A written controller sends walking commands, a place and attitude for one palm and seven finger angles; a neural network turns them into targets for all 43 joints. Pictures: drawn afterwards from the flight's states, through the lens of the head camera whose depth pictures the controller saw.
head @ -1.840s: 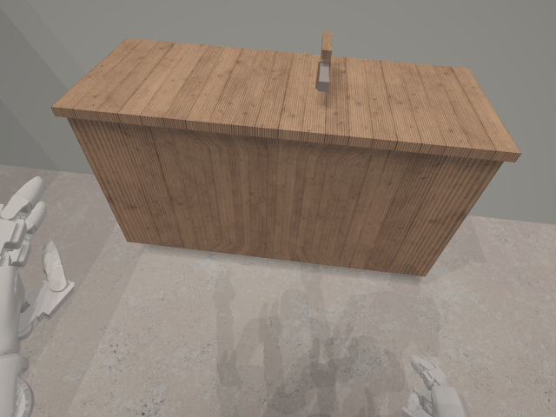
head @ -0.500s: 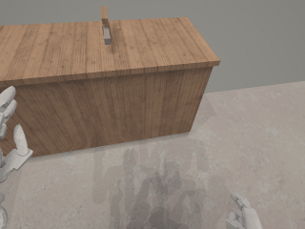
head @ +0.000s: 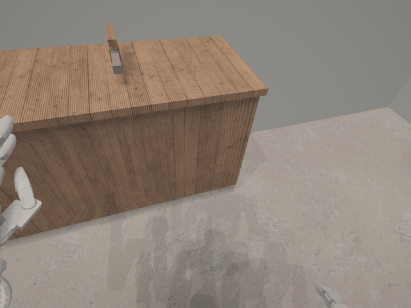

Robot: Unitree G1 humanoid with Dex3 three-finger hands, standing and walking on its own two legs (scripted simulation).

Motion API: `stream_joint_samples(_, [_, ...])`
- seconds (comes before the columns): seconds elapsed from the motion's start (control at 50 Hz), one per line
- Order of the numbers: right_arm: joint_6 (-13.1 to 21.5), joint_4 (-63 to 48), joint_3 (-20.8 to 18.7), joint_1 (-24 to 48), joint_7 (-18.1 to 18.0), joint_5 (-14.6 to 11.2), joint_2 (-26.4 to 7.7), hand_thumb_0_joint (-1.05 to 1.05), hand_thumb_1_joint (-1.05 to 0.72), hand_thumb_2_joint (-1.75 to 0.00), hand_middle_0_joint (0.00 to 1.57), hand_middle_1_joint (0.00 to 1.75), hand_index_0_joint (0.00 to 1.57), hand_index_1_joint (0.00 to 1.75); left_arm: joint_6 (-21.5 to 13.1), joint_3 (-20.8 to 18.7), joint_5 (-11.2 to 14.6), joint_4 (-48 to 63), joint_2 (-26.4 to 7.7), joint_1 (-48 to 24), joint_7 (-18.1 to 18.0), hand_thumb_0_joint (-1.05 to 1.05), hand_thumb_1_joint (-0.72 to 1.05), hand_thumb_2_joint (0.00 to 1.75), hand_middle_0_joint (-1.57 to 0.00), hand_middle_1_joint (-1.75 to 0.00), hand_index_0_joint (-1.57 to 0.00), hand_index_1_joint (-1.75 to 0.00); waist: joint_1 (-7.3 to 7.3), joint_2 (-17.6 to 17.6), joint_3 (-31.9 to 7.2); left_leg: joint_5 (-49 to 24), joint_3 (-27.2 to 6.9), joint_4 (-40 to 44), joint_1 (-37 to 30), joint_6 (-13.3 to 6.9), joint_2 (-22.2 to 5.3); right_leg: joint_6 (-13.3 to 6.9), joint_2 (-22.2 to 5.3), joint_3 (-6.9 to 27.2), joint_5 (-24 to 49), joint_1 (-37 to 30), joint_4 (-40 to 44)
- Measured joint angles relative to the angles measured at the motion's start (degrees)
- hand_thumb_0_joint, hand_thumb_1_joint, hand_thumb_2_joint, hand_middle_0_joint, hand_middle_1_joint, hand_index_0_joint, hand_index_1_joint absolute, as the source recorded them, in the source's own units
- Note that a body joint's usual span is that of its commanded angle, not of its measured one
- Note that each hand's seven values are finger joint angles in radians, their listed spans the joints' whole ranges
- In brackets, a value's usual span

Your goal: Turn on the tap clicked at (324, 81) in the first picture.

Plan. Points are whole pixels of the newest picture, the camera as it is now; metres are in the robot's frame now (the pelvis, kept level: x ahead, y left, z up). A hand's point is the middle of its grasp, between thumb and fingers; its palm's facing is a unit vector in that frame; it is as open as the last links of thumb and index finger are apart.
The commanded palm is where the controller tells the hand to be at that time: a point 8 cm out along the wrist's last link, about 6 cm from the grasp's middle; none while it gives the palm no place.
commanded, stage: take the last steps up to it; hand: left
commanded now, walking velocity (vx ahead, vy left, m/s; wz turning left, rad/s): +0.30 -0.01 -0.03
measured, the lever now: (117, 68) +0.79 +0.34 +0.05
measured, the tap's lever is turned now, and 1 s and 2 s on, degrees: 0 0 0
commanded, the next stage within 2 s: come to a stop and stand still in 1.54 s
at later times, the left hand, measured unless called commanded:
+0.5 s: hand (109, 156) +0.29 +0.18 +0.18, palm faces +0.39 -0.82 -0.42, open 7.4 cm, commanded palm +0.24 +0.23 +0.19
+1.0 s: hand (148, 109) +0.42 +0.15 +0.18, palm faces +0.43 -0.79 -0.44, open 7.4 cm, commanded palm +0.36 +0.19 +0.19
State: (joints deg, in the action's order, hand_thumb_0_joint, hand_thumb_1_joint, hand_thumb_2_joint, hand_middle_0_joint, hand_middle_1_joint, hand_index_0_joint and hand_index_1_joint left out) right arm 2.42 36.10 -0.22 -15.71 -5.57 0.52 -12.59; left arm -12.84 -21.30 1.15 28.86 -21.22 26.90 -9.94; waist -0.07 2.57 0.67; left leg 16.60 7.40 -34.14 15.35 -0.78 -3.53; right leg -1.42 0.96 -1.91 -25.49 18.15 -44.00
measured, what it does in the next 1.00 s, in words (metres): walks ahead: right foot, then left foot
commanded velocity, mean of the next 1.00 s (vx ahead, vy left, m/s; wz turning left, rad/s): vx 0.30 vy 0.03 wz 0.02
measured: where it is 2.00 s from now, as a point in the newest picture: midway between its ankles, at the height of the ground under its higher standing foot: (220, 284)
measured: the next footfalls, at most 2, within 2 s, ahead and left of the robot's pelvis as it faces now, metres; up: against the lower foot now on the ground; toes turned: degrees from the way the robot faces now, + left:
right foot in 0.28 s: +0.14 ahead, -0.15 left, +0.00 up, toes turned -10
left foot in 0.60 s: +0.20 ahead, +0.09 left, +0.00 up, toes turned +8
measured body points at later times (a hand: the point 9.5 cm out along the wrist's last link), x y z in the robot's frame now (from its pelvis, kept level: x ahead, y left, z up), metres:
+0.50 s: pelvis +0.08 -0.05 +0.01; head +0.10 -0.05 +0.46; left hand +0.27 +0.22 +0.21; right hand +0.23 -0.30 -0.09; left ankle +0.11 +0.08 -0.68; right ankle +0.10 -0.14 -0.73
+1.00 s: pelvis +0.20 -0.09 +0.00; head +0.22 -0.12 +0.45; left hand +0.39 +0.19 +0.21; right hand +0.36 -0.30 -0.12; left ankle +0.16 +0.05 -0.66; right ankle +0.23 -0.17 -0.73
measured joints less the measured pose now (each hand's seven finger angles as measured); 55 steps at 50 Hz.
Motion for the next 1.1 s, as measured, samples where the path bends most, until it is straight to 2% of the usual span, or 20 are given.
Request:
stream_joint_samples(0.06, [1.42, 0.68, 0.08, 0.10, 0.34, -0.10, 1.39, 0.02, -0.91, -0.90, 0.20, 0.30, 0.20, 0.30, 0.32, -0.22, -0.48, -2.91, 0.32, -1.73, 0.18, 0.02, 0.89, 0.90, -0.21, -0.30, -0.21, -0.30, -0.99, -1.02, -0.57, 0.08, -0.48, 2.61, -1.85, -0.10, -0.49, 1.02, -0.43, -1.02, -0.05, 4.42, -10.99])
stream_joint_samples(0.1, [2.16, 0.70, 0.54, 0.13, 0.92, -0.19, 2.38, 0.02, -0.91, -0.90, 0.20, 0.30, 0.20, 0.30, 0.89, 0.09, -0.61, -2.94, 0.62, -1.52, 0.43, 0.02, 0.89, 0.90, -0.21, -0.30, -0.21, -0.30, -1.07, -1.70, -0.72, -0.71, -0.41, 4.77, -3.21, 0.41, -1.24, 1.66, -1.39, -2.12, 1.67, 6.06, -11.20])
stream_joint_samples(0.24, [3.23, -0.71, 2.09, 0.65, 1.82, -0.06, 4.62, 0.01, -0.90, -0.90, 0.20, 0.30, 0.21, 0.30, 1.25, 1.08, -0.78, -1.28, -0.11, 1.22, 1.16, 0.02, 0.89, 0.90, -0.21, -0.30, -0.21, -0.30, -0.83, -4.08, 0.42, 1.44, 0.37, 4.35, -5.60, 3.07, -4.22, 2.53, -2.95, -6.48, 6.06, 2.29, 7.62])
stream_joint_samples(0.26, [3.14, -0.98, 2.18, 0.70, 1.85, -0.12, 4.69, 0.01, -0.90, -0.90, 0.20, 0.30, 0.21, 0.30, 1.28, 0.86, -0.76, -1.26, -0.74, 1.02, 1.18, 0.02, 0.89, 0.90, -0.21, -0.30, -0.21, -0.30, -0.85, -4.20, 0.61, 2.79, 0.13, 2.24, -5.07, 3.47, -4.51, 2.29, -2.80, -7.05, 6.95, 0.57, 10.88])
stream_joint_samples(0.3, [2.72, -1.00, 1.94, 1.57, 1.93, -0.38, 4.11, 0.01, -0.90, -0.90, 0.20, 0.30, 0.21, 0.30, 1.13, 0.64, -0.93, -1.38, -1.39, -0.48, 1.18, 0.02, 0.89, 0.90, -0.21, -0.30, -0.21, -0.30, -0.78, -4.88, 1.32, 7.16, -1.28, -6.62, -1.63, 2.32, -5.00, -0.13, -2.53, -7.69, 13.94, 0.37, 11.54])
stream_joint_samples(0.36, [1.45, 1.50, 0.92, 4.03, 2.33, -0.45, 2.11, 0.01, -0.90, -0.90, 0.21, 0.30, 0.21, 0.30, 0.68, 1.27, -0.43, -2.18, 0.36, -2.68, 1.78, 0.02, 0.89, 0.90, -0.22, -0.30, -0.21, -0.30, -0.24, -5.58, 2.47, 10.11, -4.97, -24.75, 6.05, 1.58, -2.59, -1.98, -2.44, -8.08, 10.87, 0.82, 7.92])
stream_joint_samples(0.42, [0.12, 2.07, 0.19, 4.67, 2.34, -0.68, 0.69, 0.02, -0.90, -0.90, 0.20, 0.30, 0.21, 0.30, 0.25, 1.10, -0.26, -1.52, 1.49, -1.29, 2.06, 0.02, 0.88, 0.90, -0.22, -0.30, -0.21, -0.30, -0.39, -4.74, 2.35, 7.62, -4.50, -30.15, 11.33, 2.04, -1.79, -1.86, -2.53, -8.08, 10.50, -0.94, 10.56])
stream_joint_samples(0.5, [-0.03, 0.72, -0.47, 3.54, 1.55, -0.51, -0.20, 0.02, -0.91, -0.90, 0.20, 0.30, 0.21, 0.30, -0.14, 0.56, -0.21, 0.75, 0.98, 1.00, 1.39, 0.02, 0.88, 0.90, -0.22, -0.30, -0.21, -0.30, -0.19, -2.19, 1.95, 4.74, -2.04, -17.53, 11.28, 1.55, -2.28, -1.77, -3.19, -7.92, 10.97, -3.14, 13.96])
stream_joint_samples(0.6, [0.99, -1.43, -1.13, 1.66, 0.47, -0.27, -1.62, 0.02, -0.91, -0.90, 0.20, 0.30, 0.20, 0.30, -0.13, 0.78, 0.04, 2.95, 0.77, 0.62, 0.02, 0.02, 0.88, 0.90, -0.22, -0.30, -0.21, -0.30, 0.87, -1.22, 1.43, 0.51, 0.23, 1.49, 3.07, 0.76, -1.61, -0.63, -3.46, -7.69, 7.42, -5.04, 11.62])
stream_joint_samples(0.64, [1.25, -1.74, -1.43, 2.09, 0.05, -0.48, -1.19, 0.02, -0.91, -0.90, 0.20, 0.30, 0.20, 0.30, -0.21, 0.49, 0.18, 2.45, 0.46, -1.11, -0.34, 0.02, 0.88, 0.90, -0.22, -0.30, -0.21, -0.30, 1.07, -0.33, 1.67, -4.07, 0.80, 1.72, 1.91, 0.50, -1.02, 0.14, -3.99, -6.18, 3.57, -4.22, 6.46])
stream_joint_samples(0.68, [1.64, -1.55, -1.22, 2.94, 0.02, -0.51, 0.18, 0.02, -0.91, -0.90, 0.20, 0.30, 0.20, 0.30, -0.45, 0.13, 0.11, -0.20, 0.25, -3.25, -0.31, 0.02, 0.88, 0.90, -0.21, -0.30, -0.21, -0.30, 0.54, 0.05, 1.50, -2.44, 0.85, 0.16, 1.65, 0.64, -0.76, 0.68, -3.21, -3.44, -1.98, -0.95, -3.45])
stream_joint_samples(0.74, [2.62, -1.36, -0.17, 3.61, 0.88, -0.67, 2.59, 0.02, -0.91, -0.90, 0.20, 0.30, 0.20, 0.30, 0.46, -0.03, 0.06, -2.11, 0.06, -4.04, 0.20, 0.02, 0.89, 0.90, -0.21, -0.30, -0.21, -0.30, -0.50, -0.80, 0.97, -1.44, -0.01, 1.56, 0.53, 0.90, -1.16, 1.56, -2.60, -2.24, -2.50, 4.04, -12.11])
stream_joint_samples(0.78, [3.23, -1.50, 0.76, 3.54, 1.63, -0.69, 3.94, 0.01, -0.91, -0.90, 0.20, 0.30, 0.20, 0.30, 0.82, 0.08, 0.17, -1.14, 0.19, -2.42, 0.47, 0.02, 0.89, 0.90, -0.21, -0.30, -0.21, -0.30, -0.62, -1.55, 0.77, -1.58, -0.09, 3.06, -0.53, 1.54, -1.82, 2.01, -3.21, -2.80, -0.70, 5.67, -10.11])
stream_joint_samples(0.84, [3.89, -1.82, 1.88, 2.87, 2.27, -0.64, 5.17, 0.01, -0.91, -0.90, 0.20, 0.30, 0.21, 0.30, 0.59, 0.37, 0.26, 0.67, 0.05, 0.44, 0.72, 0.02, 0.89, 0.90, -0.21, -0.30, -0.21, -0.30, -0.18, -3.07, 1.05, -0.62, -0.17, 3.50, -1.98, 2.89, -3.13, 2.51, -3.79, -4.53, 2.31, 4.56, -0.32])
stream_joint_samples(0.88, [3.96, -1.99, 2.32, 2.27, 2.32, -0.66, 5.44, 0.01, -0.90, -0.90, 0.20, 0.30, 0.21, 0.30, 0.40, 0.31, 0.06, 0.95, -0.64, 1.15, 0.75, 0.02, 0.89, 0.90, -0.21, -0.30, -0.21, -0.30, 0.25, -3.99, 1.41, 1.46, -0.55, 1.17, -2.15, 3.84, -3.91, 2.52, -3.71, -5.97, 5.21, 1.79, 7.47])
stream_joint_samples(0.92, [3.51, -1.46, 2.24, 2.33, 2.20, -0.81, 4.84, 0.01, -0.90, -0.90, 0.20, 0.30, 0.21, 0.30, 0.22, 0.48, -0.37, 0.23, -0.93, -0.03, 0.83, 0.02, 0.89, 0.90, -0.21, -0.30, -0.21, -0.30, 0.50, -5.36, 1.95, 5.84, -1.97, -6.51, 0.26, 2.63, -4.52, 0.05, -3.24, -7.02, 10.02, 1.02, 8.39])
stream_joint_samples(0.96, [2.59, 0.89, 1.65, 3.34, 2.33, -0.83, 3.53, 0.01, -0.90, -0.90, 0.21, 0.30, 0.21, 0.30, 0.36, 1.33, -0.21, -1.29, 0.19, -2.25, 1.28, 0.02, 0.89, 0.90, -0.21, -0.30, -0.21, -0.30, 1.01, -5.89, 2.52, 9.18, -4.32, -19.49, 4.88, 1.88, -2.68, -1.64, -3.47, -7.63, 8.61, 0.81, 6.22])
stream_joint_samples(1.02, [1.21, 3.04, 0.93, 4.51, 2.36, -0.81, 1.57, 0.02, -0.90, -0.90, 0.21, 0.30, 0.21, 0.30, -0.05, 1.19, -0.10, -2.69, 1.93, -2.78, 1.73, 0.02, 0.88, 0.90, -0.22, -0.30, -0.21, -0.30, 1.14, -5.53, 2.78, 7.26, -4.80, -31.07, 10.78, 2.16, -0.79, -1.77, -3.59, -7.57, 8.03, -1.39, 8.88])
stream_joint_samples(1.06, [0.68, 2.96, 0.38, 4.66, 2.21, -0.79, 0.65, 0.02, -0.90, -0.90, 0.20, 0.30, 0.21, 0.30, -0.50, 0.85, -0.20, -2.88, 2.26, -1.72, 1.66, 0.02, 0.88, 0.90, -0.22, -0.30, -0.21, -0.30, 0.62, -4.85, 2.73, 5.12, -3.98, -30.50, 13.04, 2.35, -0.76, -1.69, -3.63, -7.66, 8.82, -2.99, 11.78])
stream_joint_samples(1.1, [0.59, 2.06, -0.22, 4.40, 1.96, -0.70, -0.01, 0.02, -0.91, -0.90, 0.20, 0.30, 0.21, 0.30, -0.74, 0.64, -0.27, -2.23, 2.01, -0.64, 1.46, 0.02, 0.88, 0.90, -0.22, -0.30, -0.21, -0.30, 0.28, -3.69, 2.85, 3.68, -2.66, -23.94, 13.14, 2.19, -1.08, -1.75, -3.87, -7.56, 9.23, -4.40, 14.02])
